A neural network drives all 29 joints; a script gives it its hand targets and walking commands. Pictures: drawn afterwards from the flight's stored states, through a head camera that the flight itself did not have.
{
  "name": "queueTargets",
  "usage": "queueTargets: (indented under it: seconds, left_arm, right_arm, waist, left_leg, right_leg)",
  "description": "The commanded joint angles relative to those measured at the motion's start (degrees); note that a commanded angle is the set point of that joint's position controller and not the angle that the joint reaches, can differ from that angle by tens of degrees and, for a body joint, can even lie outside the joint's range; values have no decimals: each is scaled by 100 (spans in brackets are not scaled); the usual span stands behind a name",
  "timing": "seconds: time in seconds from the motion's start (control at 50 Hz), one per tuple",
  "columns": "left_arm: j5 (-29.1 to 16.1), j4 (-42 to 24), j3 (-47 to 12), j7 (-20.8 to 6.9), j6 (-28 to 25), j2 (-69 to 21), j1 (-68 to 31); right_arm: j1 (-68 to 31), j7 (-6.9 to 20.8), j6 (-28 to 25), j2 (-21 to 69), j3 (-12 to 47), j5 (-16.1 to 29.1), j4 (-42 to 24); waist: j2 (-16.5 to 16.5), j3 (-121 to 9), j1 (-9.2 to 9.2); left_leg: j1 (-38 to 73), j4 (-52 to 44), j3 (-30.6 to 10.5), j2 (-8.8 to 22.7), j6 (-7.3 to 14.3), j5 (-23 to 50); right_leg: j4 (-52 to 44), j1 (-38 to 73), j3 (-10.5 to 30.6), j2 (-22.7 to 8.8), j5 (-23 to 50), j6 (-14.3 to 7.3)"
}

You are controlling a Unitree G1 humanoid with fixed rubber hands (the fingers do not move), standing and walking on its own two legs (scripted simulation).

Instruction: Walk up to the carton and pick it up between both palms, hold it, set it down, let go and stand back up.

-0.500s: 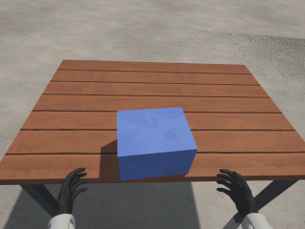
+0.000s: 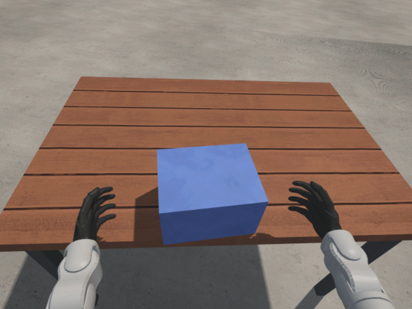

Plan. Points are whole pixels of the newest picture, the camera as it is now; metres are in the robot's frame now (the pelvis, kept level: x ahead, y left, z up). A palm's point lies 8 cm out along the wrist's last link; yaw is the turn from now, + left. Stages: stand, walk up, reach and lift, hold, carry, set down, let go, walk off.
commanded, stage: reach and lift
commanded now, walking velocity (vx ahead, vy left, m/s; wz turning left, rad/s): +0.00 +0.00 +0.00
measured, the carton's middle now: (206, 191) +0.40 +0.01 -0.03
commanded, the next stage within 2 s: none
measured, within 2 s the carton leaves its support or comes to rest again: neither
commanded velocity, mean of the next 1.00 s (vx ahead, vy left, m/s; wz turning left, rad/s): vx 0.00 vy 0.00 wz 0.00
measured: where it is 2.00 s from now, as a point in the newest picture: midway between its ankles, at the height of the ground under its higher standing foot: outside the picture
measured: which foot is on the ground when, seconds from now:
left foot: down 0.00-1.00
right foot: down 0.00-1.00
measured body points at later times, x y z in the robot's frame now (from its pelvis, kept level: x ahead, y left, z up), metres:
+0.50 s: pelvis +0.00 +0.00 +0.00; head +0.01 +0.01 +0.45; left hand +0.32 +0.24 +0.08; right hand +0.38 -0.21 +0.10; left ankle +0.01 +0.15 -0.75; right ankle -0.03 -0.09 -0.75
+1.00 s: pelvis +0.00 +0.00 +0.00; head +0.03 +0.01 +0.45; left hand +0.38 +0.26 +0.11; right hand +0.46 -0.18 +0.14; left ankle +0.01 +0.15 -0.75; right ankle -0.03 -0.09 -0.75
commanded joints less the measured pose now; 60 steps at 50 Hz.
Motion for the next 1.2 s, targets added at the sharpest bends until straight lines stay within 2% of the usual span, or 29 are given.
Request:
queueTargets:
  seconds: [0.0, 0.04, 0.08, 0.12, 0.14, 0.16, 0.2, 0.28, 0.34, 0.36, 0.44, 0.46, 0.52, 0.54, 0.64, 0.66, 0.7, 0.72, 0.78, 0.84, 0.92, 0.94, 0.98, 1.0, 1.06, 1.1, 1.12, 1.16, 1.18]
  left_arm:
    - [-47, -1244, 132, 41, 7, 475, -1436]
    - [-45, -1121, 123, 83, 137, 450, -1688]
    - [-129, -1139, 166, 97, 208, 558, -1957]
    - [-162, -1022, 222, 82, 261, 620, -2234]
    - [-142, -960, 248, 89, 270, 620, -2349]
    - [-106, -757, 294, 69, 324, 596, -2292]
    - [-77, -720, 375, 47, 379, 649, -2540]
    - [-45, -654, 460, -41, 572, 679, -2821]
    - [-87, -825, 489, -103, 663, 752, -3019]
    - [-76, -586, 475, -112, 726, 756, -3204]
    - [-139, -541, 461, -60, 917, 826, -3659]
    - [-188, -633, 444, -41, 939, 861, -3773]
    - [-131, -282, 420, -26, 1126, 851, -4121]
    - [-179, -372, 411, -23, 1157, 877, -4169]
    - [-211, -246, 456, -48, 1230, 1091, -4687]
    - [-243, -54, 495, -44, 1251, 1153, -4856]
    - [-243, 14, 494, -18, 1292, 1161, -4925]
    - [-258, -134, 534, -4, 1287, 1212, -5072]
    - [-211, 218, 475, -55, 1405, 1138, -5177]
    - [-284, 409, 485, -73, 1437, 1307, -5708]
    - [-268, 973, 384, -21, 1367, 1297, -5980]
    - [-302, 936, 394, 7, 1326, 1302, -6099]
    - [-274, 779, 336, 59, 1237, 1267, -6175]
    - [-249, 959, 328, 56, 1220, 1216, -6143]
    - [-131, 1604, 483, -96, 1015, 1167, -5822]
    - [54, 1779, 494, -171, 714, 1078, -5687]
    - [121, 2044, 433, -195, 537, 909, -5541]
    - [190, 1984, 366, -180, 107, 893, -5719]
    - [201, 2112, 346, -178, -88, 854, -5624]
  right_arm:
    - [-1663, 34, -106, -1123, -568, 4, -1131]
    - [-1934, 79, 9, -1158, -587, 18, -988]
    - [-2184, 96, 90, -1189, -589, 49, -1013]
    - [-2493, 94, 180, -1210, -565, 58, -917]
    - [-2569, 106, 219, -1228, -553, 77, -754]
    - [-2564, 107, 271, -1225, -450, 99, -606]
    - [-2844, 106, 341, -1289, -442, 102, -484]
    - [-3233, 52, 411, -1464, -355, 215, -205]
    - [-3548, -19, 395, -1501, -354, 264, -394]
    - [-3724, -15, 458, -1538, -370, 267, -157]
    - [-4228, 11, 647, -1545, -365, 277, 23]
    - [-4358, 17, 676, -1597, -427, 228, 27]
    - [-4632, 40, 865, -1638, -323, 298, 638]
    - [-4763, 50, 876, -1655, -353, 300, 508]
    - [-5282, 8, 933, -1717, -290, 337, 723]
    - [-5522, 3, 967, -1728, -279, 318, 785]
    - [-5661, -16, 973, -1752, -299, 303, 761]
    - [-5795, -33, 964, -1757, -302, 330, 649]
    - [-5878, -71, 1063, -1783, -257, 289, 1176]
    - [-6419, -114, 1123, -1783, -234, 253, 1240]
    - [-6682, -66, 1161, -1698, -79, 359, 1855]
    - [-6827, -45, 1125, -1735, -95, 384, 1811]
    - [-6849, -40, 1020, -1801, -154, 368, 1834]
    - [-6858, -35, 1006, -1787, -75, 395, 2066]
    - [-6709, -77, 860, -1593, 79, 288, 2349]
    - [-6488, -82, 660, -1469, 67, 196, 2686]
    - [-6331, -51, 556, -1340, 147, 166, 3065]
    - [-6393, 6, 222, -1292, 101, 134, 3167]
    - [-6436, -3, 5, -1277, 84, 96, 3069]
  waist:
    - [62, -1175, 5]
    - [50, -1131, 31]
    - [55, -1373, 53]
    - [-92, -1442, 66]
    - [-17, -1456, 115]
    - [-136, -1432, 126]
    - [-100, -1578, 150]
    - [-80, -1882, 88]
    - [-62, -2217, 132]
    - [-3, -2089, 105]
    - [-36, -2083, 175]
    - [-69, -2201, 159]
    - [117, -2146, 159]
    - [73, -2358, 145]
    - [60, -2682, 171]
    - [-2, -2676, 242]
    - [-4, -2889, 270]
    - [29, -3075, 335]
    - [49, -3012, 221]
    - [-70, -2988, 249]
    - [23, -2986, 348]
    - [42, -3196, 396]
    - [195, -3511, 348]
    - [189, -3427, 374]
    - [-194, -3250, 374]
    - [-97, -3028, 380]
    - [-65, -2729, 376]
    - [124, -2927, 364]
    - [71, -3077, 342]
  left_leg:
    - [1356, 198, -235, -440, 172, 1495]
    - [1344, 169, -243, -414, 193, 1324]
    - [1231, 190, -231, -421, 226, 1201]
    - [1106, 160, -215, -428, 281, 1058]
    - [1065, 167, -218, -423, 261, 1069]
    - [1063, 162, -204, -427, 302, 1104]
    - [975, 145, -212, -434, 308, 1072]
    - [1024, 279, -201, -458, 260, 1597]
    - [931, 341, -189, -494, 233, 1810]
    - [880, 301, -201, -487, 225, 1625]
    - [805, 262, -200, -460, 251, 1351]
    - [846, 284, -212, -440, 234, 1419]
    - [879, 321, -238, -415, 191, 1435]
    - [901, 357, -243, -409, 186, 1471]
    - [750, 455, -251, -435, 167, 1651]
    - [601, 425, -238, -431, 189, 1490]
    - [586, 451, -228, -427, 183, 1582]
    - [578, 494, -222, -431, 170, 1741]
    - [696, 553, -270, -407, 114, 2040]
    - [381, 487, -251, -427, 153, 1711]
    - [311, 446, -263, -393, 155, 1620]
    - [384, 506, -269, -380, 127, 1763]
    - [612, 646, -269, -357, 49, 2165]
    - [643, 705, -283, -344, 37, 2333]
    - [236, 670, -257, -391, 155, 2232]
    - [-30, 552, -259, -416, 134, 2116]
    - [-40, 537, -272, -404, 128, 2091]
    - [-35, 593, -250, -396, 78, 2130]
    - [-19, 666, -236, -389, 77, 2255]
  right_leg:
    - [-350, -754, 259, 111, 1693, 112]
    - [-381, -916, 243, 121, 1385, 98]
    - [-337, -907, 279, 86, 1399, 129]
    - [-301, -849, 328, 41, 1492, 207]
    - [-258, -828, 304, 51, 1513, 206]
    - [-267, -749, 340, 48, 1617, 233]
    - [-227, -679, 355, 42, 1671, 258]
    - [-123, -467, 350, 91, 2517, 322]
    - [-14, -199, 329, 113, 2932, 390]
    - [-43, -341, 324, 104, 2726, 380]
    - [-124, -582, 272, 122, 2101, 360]
    - [-91, -575, 229, 154, 2169, 368]
    - [-127, -695, 224, 152, 2105, 321]
    - [-110, -667, 206, 161, 2101, 340]
    - [25, -447, 208, 122, 2662, 458]
    - [41, -476, 201, 127, 2495, 463]
    - [89, -370, 203, 149, 2595, 475]
    - [142, -293, 183, 163, 2752, 485]
    - [132, -286, 147, 190, 3113, 506]
    - [166, -224, 171, 141, 3070, 579]
    - [179, -304, 149, 129, 2811, 555]
    - [192, -379, 114, 167, 2814, 529]
    - [223, -386, 80, 218, 3079, 496]
    - [218, -396, 50, 238, 3201, 478]
    - [297, -45, 146, 170, 3662, 605]
    - [335, 103, 154, 133, 3683, 620]
    - [319, -57, 127, 148, 3522, 594]
    - [296, -194, 88, 143, 3290, 528]
    - [323, -230, 73, 148, 3469, 546]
